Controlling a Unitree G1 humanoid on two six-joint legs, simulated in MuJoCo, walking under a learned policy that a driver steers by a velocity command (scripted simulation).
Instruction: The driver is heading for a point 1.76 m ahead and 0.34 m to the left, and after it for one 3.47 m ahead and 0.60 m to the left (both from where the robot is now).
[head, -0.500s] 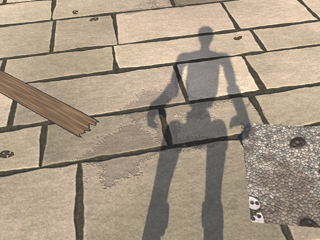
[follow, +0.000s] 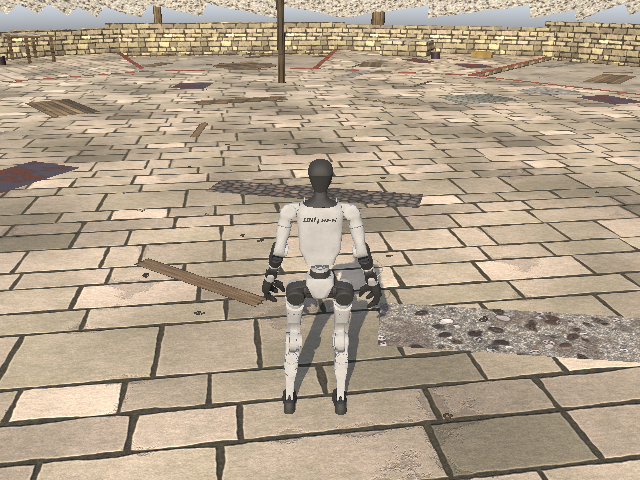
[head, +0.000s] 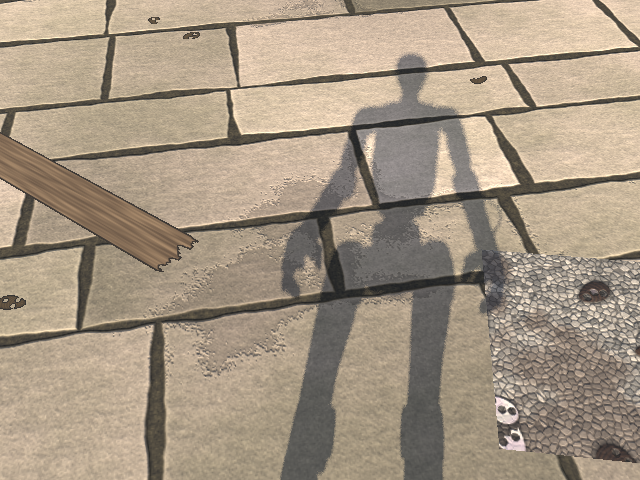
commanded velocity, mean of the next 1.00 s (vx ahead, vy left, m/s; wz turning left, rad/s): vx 0.39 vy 0.00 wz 0.00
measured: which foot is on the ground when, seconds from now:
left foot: down 0.00-0.74, up 0.76-1.00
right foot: down 0.00-0.24, up 0.26-0.70, down 0.72-1.00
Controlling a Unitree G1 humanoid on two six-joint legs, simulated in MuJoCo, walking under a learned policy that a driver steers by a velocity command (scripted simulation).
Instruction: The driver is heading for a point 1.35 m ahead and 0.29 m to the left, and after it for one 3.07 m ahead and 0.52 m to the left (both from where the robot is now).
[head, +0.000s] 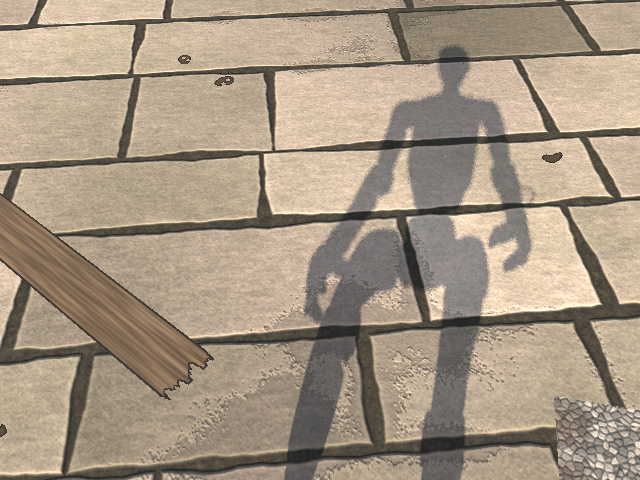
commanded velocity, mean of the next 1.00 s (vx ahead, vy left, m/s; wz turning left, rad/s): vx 0.50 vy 0.00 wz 0.02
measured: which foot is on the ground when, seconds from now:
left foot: up 0.00-0.22, down 0.24-0.80, up 0.82-1.00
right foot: down 0.00-0.26, up 0.28-0.78, down 0.80-1.00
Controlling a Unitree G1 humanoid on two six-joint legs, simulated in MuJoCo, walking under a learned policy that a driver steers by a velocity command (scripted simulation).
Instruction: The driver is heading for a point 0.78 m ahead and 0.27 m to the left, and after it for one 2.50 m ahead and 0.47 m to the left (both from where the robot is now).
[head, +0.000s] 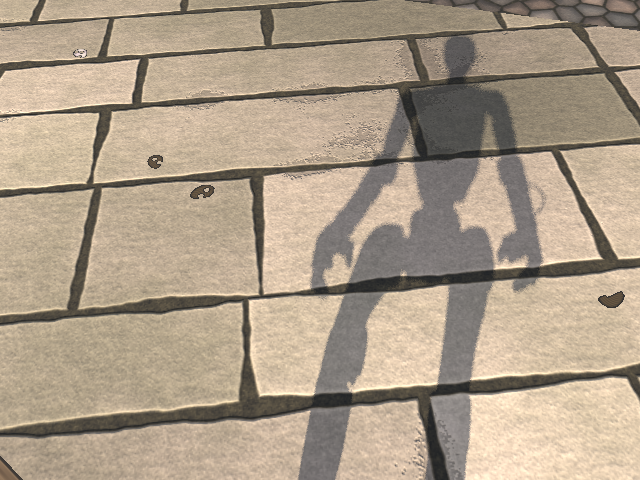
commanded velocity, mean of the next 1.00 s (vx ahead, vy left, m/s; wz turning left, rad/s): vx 0.50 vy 0.00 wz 0.46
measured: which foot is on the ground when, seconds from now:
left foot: up 0.00-0.32, down 0.34-0.84, up 0.86-1.00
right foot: down 0.00-0.36, up 0.38-0.80, down 0.82-1.00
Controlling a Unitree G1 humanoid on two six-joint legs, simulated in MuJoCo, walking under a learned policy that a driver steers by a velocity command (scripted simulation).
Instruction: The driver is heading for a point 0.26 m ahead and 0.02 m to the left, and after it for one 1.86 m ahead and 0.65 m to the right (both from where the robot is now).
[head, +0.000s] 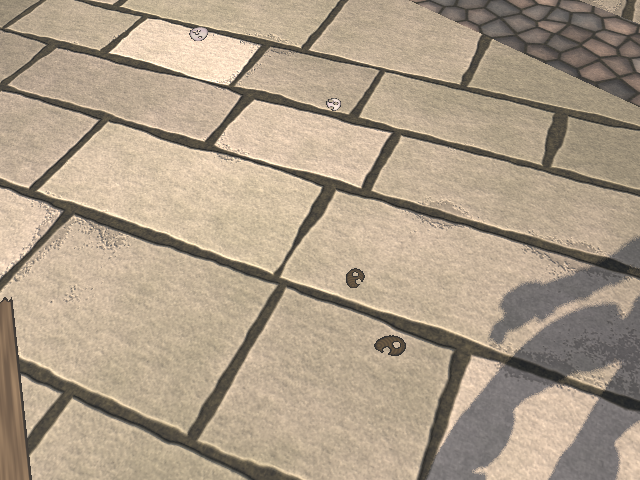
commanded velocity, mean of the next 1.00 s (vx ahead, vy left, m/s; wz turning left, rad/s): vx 0.50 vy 0.00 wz -0.38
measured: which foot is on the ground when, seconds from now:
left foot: up 0.00-0.30, down 0.32-0.82, up 0.84-1.00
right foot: down 0.00-0.32, up 0.34-0.80, down 0.82-1.00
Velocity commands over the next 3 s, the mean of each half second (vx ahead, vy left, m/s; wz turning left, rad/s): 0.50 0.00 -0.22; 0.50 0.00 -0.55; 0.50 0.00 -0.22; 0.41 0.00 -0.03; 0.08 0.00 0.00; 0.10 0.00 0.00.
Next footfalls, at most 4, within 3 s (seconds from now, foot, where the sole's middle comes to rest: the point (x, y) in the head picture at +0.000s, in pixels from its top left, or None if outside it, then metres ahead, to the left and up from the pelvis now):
0.32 left None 0.32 0.15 -0.78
0.82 right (437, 464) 0.53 -0.18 -0.78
1.32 left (405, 317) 0.88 -0.14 -0.78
1.84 right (544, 277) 1.00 -0.50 -0.78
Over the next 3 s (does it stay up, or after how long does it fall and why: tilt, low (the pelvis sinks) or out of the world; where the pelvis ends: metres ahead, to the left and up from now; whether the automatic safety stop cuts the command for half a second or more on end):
stays up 1.08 -0.39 -0.01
